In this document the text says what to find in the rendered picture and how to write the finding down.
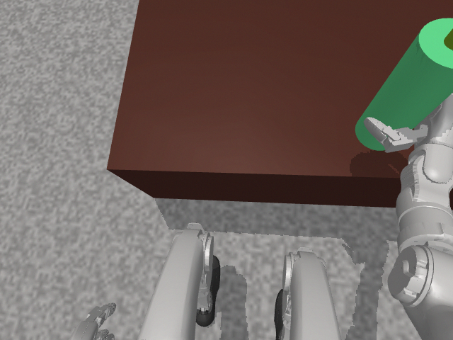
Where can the bottle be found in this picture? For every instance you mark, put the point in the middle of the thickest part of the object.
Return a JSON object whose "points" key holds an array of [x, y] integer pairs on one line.
{"points": [[419, 83]]}

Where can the right robot arm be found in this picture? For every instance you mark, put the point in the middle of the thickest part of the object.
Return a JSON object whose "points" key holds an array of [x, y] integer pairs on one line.
{"points": [[422, 276]]}

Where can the left robot foot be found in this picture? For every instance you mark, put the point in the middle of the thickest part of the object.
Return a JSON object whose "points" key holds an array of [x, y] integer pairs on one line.
{"points": [[204, 319]]}

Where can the left robot hand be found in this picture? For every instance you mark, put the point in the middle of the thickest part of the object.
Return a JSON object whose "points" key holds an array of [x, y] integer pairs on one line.
{"points": [[88, 329]]}

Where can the right robot hand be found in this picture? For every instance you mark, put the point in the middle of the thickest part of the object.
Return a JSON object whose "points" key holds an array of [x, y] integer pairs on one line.
{"points": [[436, 128]]}

